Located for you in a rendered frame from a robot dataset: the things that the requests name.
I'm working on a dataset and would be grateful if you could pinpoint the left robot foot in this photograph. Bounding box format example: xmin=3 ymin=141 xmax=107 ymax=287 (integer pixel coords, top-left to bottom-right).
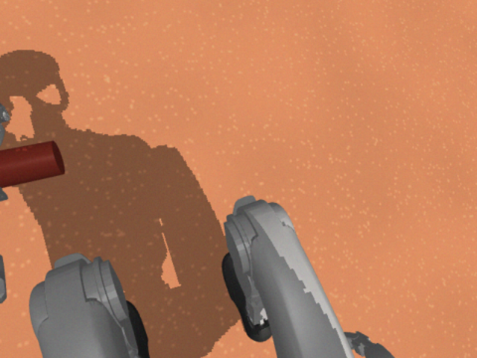
xmin=126 ymin=301 xmax=150 ymax=358

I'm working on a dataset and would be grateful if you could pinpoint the right robot hand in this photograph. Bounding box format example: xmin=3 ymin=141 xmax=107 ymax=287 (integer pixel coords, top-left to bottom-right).
xmin=344 ymin=331 xmax=395 ymax=358

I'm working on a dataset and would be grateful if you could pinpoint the right robot foot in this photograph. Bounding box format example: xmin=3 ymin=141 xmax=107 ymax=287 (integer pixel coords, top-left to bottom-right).
xmin=222 ymin=252 xmax=272 ymax=342

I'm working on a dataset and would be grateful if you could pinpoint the bottle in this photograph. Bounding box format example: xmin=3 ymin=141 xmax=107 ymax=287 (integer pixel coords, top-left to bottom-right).
xmin=0 ymin=141 xmax=65 ymax=188

